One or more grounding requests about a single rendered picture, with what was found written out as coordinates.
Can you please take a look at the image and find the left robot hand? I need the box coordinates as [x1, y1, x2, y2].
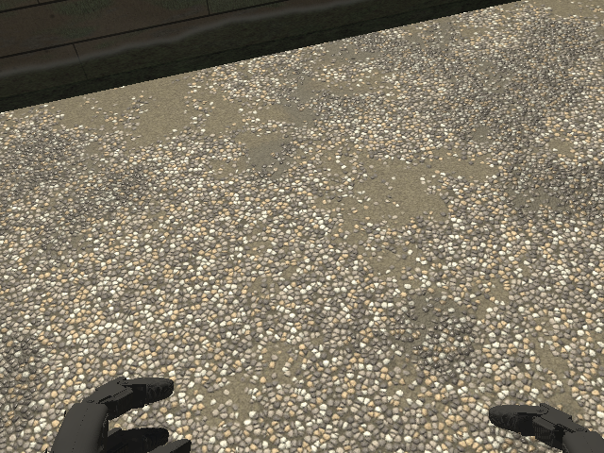
[44, 377, 192, 453]

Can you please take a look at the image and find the right robot hand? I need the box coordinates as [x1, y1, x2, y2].
[489, 403, 604, 453]

